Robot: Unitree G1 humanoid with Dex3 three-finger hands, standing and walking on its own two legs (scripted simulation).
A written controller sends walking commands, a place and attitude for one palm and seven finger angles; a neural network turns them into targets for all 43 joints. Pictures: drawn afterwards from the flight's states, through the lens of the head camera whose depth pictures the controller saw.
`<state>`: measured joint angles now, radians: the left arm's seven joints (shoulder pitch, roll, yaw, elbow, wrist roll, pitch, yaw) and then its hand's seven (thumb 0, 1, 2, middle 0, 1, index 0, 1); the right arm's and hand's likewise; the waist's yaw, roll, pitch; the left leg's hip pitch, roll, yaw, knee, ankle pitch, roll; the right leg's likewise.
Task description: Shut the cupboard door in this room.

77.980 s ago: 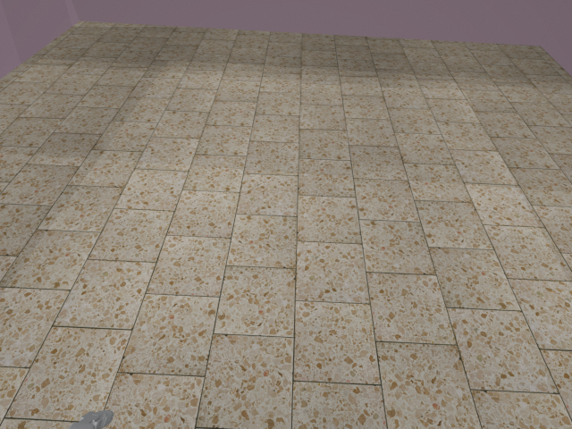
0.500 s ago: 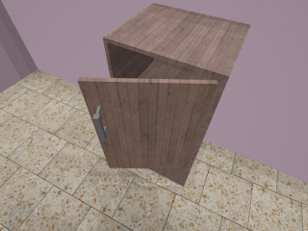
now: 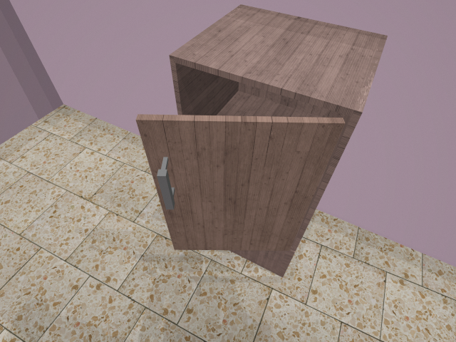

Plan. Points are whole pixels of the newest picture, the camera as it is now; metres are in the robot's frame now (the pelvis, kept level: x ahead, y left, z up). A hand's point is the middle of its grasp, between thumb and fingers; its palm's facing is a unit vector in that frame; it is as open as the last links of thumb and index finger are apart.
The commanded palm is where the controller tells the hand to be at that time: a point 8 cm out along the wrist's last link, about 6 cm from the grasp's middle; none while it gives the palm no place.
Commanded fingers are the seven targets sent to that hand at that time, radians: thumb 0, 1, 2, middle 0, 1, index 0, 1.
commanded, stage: raise the hand and make a fist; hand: left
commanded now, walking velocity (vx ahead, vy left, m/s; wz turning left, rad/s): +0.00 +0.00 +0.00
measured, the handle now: (167, 184) +0.45 +0.18 -0.04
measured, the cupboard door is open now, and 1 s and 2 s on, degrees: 28 28 28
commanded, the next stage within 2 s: bring the fist close to the handle in 1.98 s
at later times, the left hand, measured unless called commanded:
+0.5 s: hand out of the picture +0.12 +0.17 -0.09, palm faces +0.11 -0.99 +0.00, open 6.1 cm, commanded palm +0.11 +0.23 -0.06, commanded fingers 0.00 0.90 0.90 -0.60 -0.74 -0.60 -0.74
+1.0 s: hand (126, 319) +0.17 +0.19 -0.06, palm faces +0.06 -1.00 -0.03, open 3.7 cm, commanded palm +0.14 +0.24 -0.05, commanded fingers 0.00 0.90 0.90 -1.06 -1.24 -1.06 -1.24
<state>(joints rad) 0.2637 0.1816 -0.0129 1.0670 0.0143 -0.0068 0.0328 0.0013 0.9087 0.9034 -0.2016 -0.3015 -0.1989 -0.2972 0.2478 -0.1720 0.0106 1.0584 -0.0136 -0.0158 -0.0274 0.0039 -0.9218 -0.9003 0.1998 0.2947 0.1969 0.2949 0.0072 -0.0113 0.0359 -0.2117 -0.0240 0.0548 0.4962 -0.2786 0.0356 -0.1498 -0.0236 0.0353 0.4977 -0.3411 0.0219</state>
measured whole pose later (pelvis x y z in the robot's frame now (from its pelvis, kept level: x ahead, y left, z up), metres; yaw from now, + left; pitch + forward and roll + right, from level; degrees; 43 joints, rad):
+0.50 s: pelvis -0.05 -0.02 -0.11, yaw +2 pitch +15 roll +0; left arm 0.49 0.18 0.15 0.10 -0.28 -0.51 -0.29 0.01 0.90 0.90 -0.44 -0.55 -0.43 -0.55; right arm 0.15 -0.27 -0.07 0.48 0.03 -0.26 -0.02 0.01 -0.90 -0.90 0.20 0.29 0.20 0.29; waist 0.04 -0.03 -0.17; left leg -0.99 0.00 0.00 1.27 -0.55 0.00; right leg -0.96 0.01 -0.08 1.28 -0.58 -0.07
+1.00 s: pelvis -0.04 +0.00 -0.10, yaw +1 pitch +18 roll -2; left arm 0.46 0.21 0.14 -0.05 -0.28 -0.45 -0.22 0.01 0.90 0.90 -0.89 -1.05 -0.89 -1.05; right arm 0.27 -0.23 -0.01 0.53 0.01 -0.18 -0.05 0.01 -0.90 -0.90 0.20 0.30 0.20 0.30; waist 0.01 0.03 -0.17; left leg -1.02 0.00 0.00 1.26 -0.55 0.04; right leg -0.97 0.02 -0.08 1.21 -0.55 -0.04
